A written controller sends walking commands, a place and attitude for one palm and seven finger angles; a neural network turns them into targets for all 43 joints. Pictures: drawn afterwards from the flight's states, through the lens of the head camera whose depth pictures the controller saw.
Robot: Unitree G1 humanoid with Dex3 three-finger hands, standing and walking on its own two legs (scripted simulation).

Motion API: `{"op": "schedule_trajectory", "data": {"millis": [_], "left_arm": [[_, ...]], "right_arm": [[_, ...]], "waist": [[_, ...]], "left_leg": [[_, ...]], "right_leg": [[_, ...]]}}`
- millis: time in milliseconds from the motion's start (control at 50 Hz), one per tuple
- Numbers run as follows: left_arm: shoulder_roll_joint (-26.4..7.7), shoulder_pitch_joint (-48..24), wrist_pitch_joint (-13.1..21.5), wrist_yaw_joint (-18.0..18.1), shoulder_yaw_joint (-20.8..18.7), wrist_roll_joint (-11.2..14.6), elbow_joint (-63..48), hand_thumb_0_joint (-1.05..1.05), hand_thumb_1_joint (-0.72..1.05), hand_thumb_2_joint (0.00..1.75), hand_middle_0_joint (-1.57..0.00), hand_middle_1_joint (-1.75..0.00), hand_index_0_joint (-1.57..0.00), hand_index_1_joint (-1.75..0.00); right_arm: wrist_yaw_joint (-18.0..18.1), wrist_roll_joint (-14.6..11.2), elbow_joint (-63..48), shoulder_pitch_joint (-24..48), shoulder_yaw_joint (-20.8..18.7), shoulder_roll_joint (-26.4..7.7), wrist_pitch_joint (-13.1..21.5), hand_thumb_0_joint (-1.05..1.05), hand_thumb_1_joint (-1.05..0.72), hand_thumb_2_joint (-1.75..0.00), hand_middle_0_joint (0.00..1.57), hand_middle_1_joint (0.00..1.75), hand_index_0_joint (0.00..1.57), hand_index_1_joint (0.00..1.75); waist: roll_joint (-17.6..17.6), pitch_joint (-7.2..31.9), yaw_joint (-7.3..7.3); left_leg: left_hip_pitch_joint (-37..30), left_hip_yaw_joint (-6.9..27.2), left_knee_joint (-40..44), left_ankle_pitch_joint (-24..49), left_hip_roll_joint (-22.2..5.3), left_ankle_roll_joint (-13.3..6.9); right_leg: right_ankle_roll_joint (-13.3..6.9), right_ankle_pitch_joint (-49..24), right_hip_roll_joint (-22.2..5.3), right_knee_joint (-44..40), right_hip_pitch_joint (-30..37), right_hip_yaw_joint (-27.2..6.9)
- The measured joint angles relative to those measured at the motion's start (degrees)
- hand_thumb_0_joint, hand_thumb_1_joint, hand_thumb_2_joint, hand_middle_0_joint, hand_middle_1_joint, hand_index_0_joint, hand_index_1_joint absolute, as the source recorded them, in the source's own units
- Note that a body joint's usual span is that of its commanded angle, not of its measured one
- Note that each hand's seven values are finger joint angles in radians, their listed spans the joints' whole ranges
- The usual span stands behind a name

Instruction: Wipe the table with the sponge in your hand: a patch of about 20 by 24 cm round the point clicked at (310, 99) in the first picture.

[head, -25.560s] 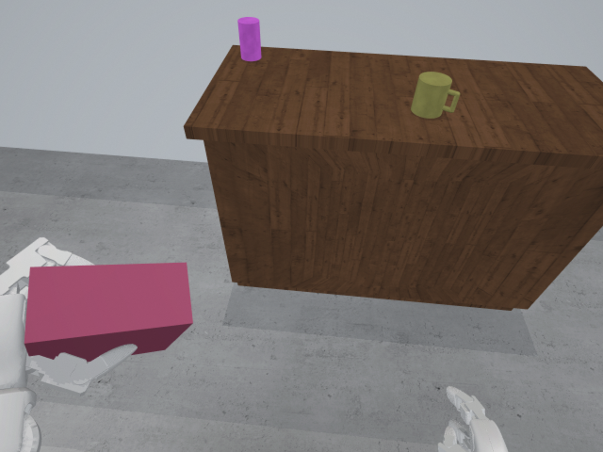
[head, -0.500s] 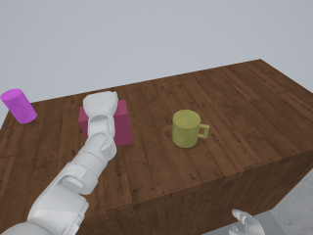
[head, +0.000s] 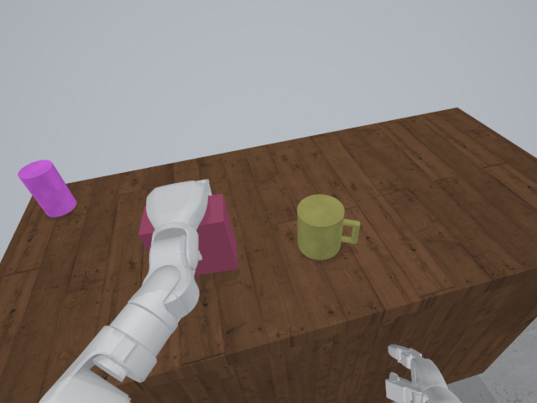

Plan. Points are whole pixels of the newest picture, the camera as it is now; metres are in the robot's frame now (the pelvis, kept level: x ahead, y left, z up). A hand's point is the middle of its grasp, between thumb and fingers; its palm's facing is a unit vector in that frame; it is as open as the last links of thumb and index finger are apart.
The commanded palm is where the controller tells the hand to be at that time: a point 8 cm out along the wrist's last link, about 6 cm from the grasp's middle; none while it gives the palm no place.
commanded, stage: wipe back along the third lane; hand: left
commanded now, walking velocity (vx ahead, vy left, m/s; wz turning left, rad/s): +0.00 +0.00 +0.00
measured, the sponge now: (196, 246) +0.36 +0.17 +0.05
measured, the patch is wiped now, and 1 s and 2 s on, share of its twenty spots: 1.00 1.00 1.00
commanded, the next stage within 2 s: slide back across to the middle lane in 0.72 s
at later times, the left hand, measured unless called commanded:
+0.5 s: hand (188, 249) +0.31 +0.16 +0.11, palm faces +0.13 -0.10 -0.99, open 10.1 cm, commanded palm +0.25 +0.14 +0.14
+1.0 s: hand (185, 261) +0.28 +0.15 +0.11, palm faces +0.17 -0.21 -0.96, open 10.1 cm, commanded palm +0.23 +0.15 +0.16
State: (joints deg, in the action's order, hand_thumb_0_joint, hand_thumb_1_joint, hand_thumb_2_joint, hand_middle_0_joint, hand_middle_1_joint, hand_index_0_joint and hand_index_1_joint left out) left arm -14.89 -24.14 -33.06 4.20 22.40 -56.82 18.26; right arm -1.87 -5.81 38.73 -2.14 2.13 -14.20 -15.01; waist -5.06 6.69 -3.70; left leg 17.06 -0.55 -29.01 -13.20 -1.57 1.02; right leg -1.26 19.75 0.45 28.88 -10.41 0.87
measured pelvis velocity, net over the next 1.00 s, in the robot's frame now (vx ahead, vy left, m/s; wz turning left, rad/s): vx -0.01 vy -0.01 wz -0.03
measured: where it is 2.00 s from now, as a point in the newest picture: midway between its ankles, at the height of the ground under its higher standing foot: outside the picture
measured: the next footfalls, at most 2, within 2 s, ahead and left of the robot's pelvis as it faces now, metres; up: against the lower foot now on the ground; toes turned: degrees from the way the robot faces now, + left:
none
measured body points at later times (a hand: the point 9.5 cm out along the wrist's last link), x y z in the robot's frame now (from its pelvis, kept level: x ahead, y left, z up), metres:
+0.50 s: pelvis +0.00 -0.01 +0.00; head -0.04 -0.06 +0.45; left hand +0.29 +0.16 +0.16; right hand +0.21 -0.21 -0.10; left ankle +0.02 +0.13 -0.74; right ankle -0.05 -0.11 -0.74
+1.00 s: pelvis -0.01 -0.01 +0.00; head -0.04 -0.05 +0.44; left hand +0.27 +0.16 +0.17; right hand +0.21 -0.21 -0.10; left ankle +0.02 +0.13 -0.74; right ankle -0.05 -0.11 -0.74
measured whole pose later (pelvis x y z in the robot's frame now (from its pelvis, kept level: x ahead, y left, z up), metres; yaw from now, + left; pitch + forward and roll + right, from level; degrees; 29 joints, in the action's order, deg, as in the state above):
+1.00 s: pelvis -0.01 -0.01 +0.00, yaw -2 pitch -2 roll +1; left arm -16.6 -3.0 -30.6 4.6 19.7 -54.7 -9.8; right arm -2.9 -4.8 38.7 -1.6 1.8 -14.0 -14.5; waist -6.0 4.3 -5.4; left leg 14.3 -1.8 -29.3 -13.4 -2.5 1.5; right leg -1.8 20.0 1.3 30.3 -8.8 -0.5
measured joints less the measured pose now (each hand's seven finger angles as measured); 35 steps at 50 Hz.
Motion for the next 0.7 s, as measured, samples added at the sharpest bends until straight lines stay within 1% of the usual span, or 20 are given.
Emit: {"op": "schedule_trajectory", "data": {"millis": [80,180,320,440,700], "left_arm": [[-0.55,3.46,0.17,0.12,-0.62,0.0,-4.41,0.01,-0.49,1.07,-0.69,-1.36,-0.71,-1.35],[-0.83,6.8,-0.61,0.04,-0.69,-0.1,-8.98,0.01,-0.49,1.07,-0.68,-1.37,-0.71,-1.36],[-1.02,9.37,-1.12,-0.51,-0.27,-0.45,-12.55,0.01,-0.49,1.06,-0.68,-1.37,-0.71,-1.36],[-1.01,11.88,-0.62,-0.36,-0.12,-0.97,-15.46,0.01,-0.49,1.06,-0.68,-1.37,-0.71,-1.36],[-0.95,18.24,0.73,0.32,-0.54,-0.46,-23.92,0.02,-0.48,1.06,-0.67,-1.37,-0.7,-1.36]], "right_arm": [[-0.45,0.02,0.07,0.16,0.19,-0.12,-0.03,0.01,-0.9,-0.9,0.2,0.3,0.2,0.29],[-0.79,0.02,0.37,0.38,0.32,-0.3,0.03,0.01,-0.9,-0.9,0.2,0.3,0.2,0.29],[-0.8,0.05,0.79,0.7,0.33,-0.28,0.42,0.01,-0.9,-0.9,0.2,0.3,0.19,0.29],[-1.21,0.19,0.63,0.51,-0.01,-0.26,0.73,0.01,-0.9,-0.9,0.2,0.3,0.18,0.28],[-1.84,0.53,0.1,0.32,-0.6,-0.42,0.2,0.01,-0.9,-0.9,0.2,0.3,0.17,0.28]], "waist": [[-0.29,-0.36,-0.2],[-0.55,-0.74,-0.55],[-0.78,-1.2,-0.82],[-1.02,-1.27,-0.97],[-1.18,-1.7,-1.48]], "left_leg": [[-0.78,-0.27,0.26,0.02,-0.23,0.16],[-1.5,-0.44,0.44,0.09,-0.41,0.29],[-1.96,-0.5,0.43,0.21,-0.52,0.37],[-2.09,-0.63,0.3,0.16,-0.54,0.39],[-2.48,-0.82,-0.21,-0.16,-0.62,0.35]], "right_leg": [[-0.15,-0.01,0.2,0.0,0.52,-0.29],[-0.32,0.01,0.36,0.11,1.03,-0.47],[-0.45,0.05,0.47,0.45,1.29,-0.56],[-0.47,0.15,0.48,0.75,1.29,-0.69],[-0.45,0.34,0.54,1.18,1.64,-0.91]]}}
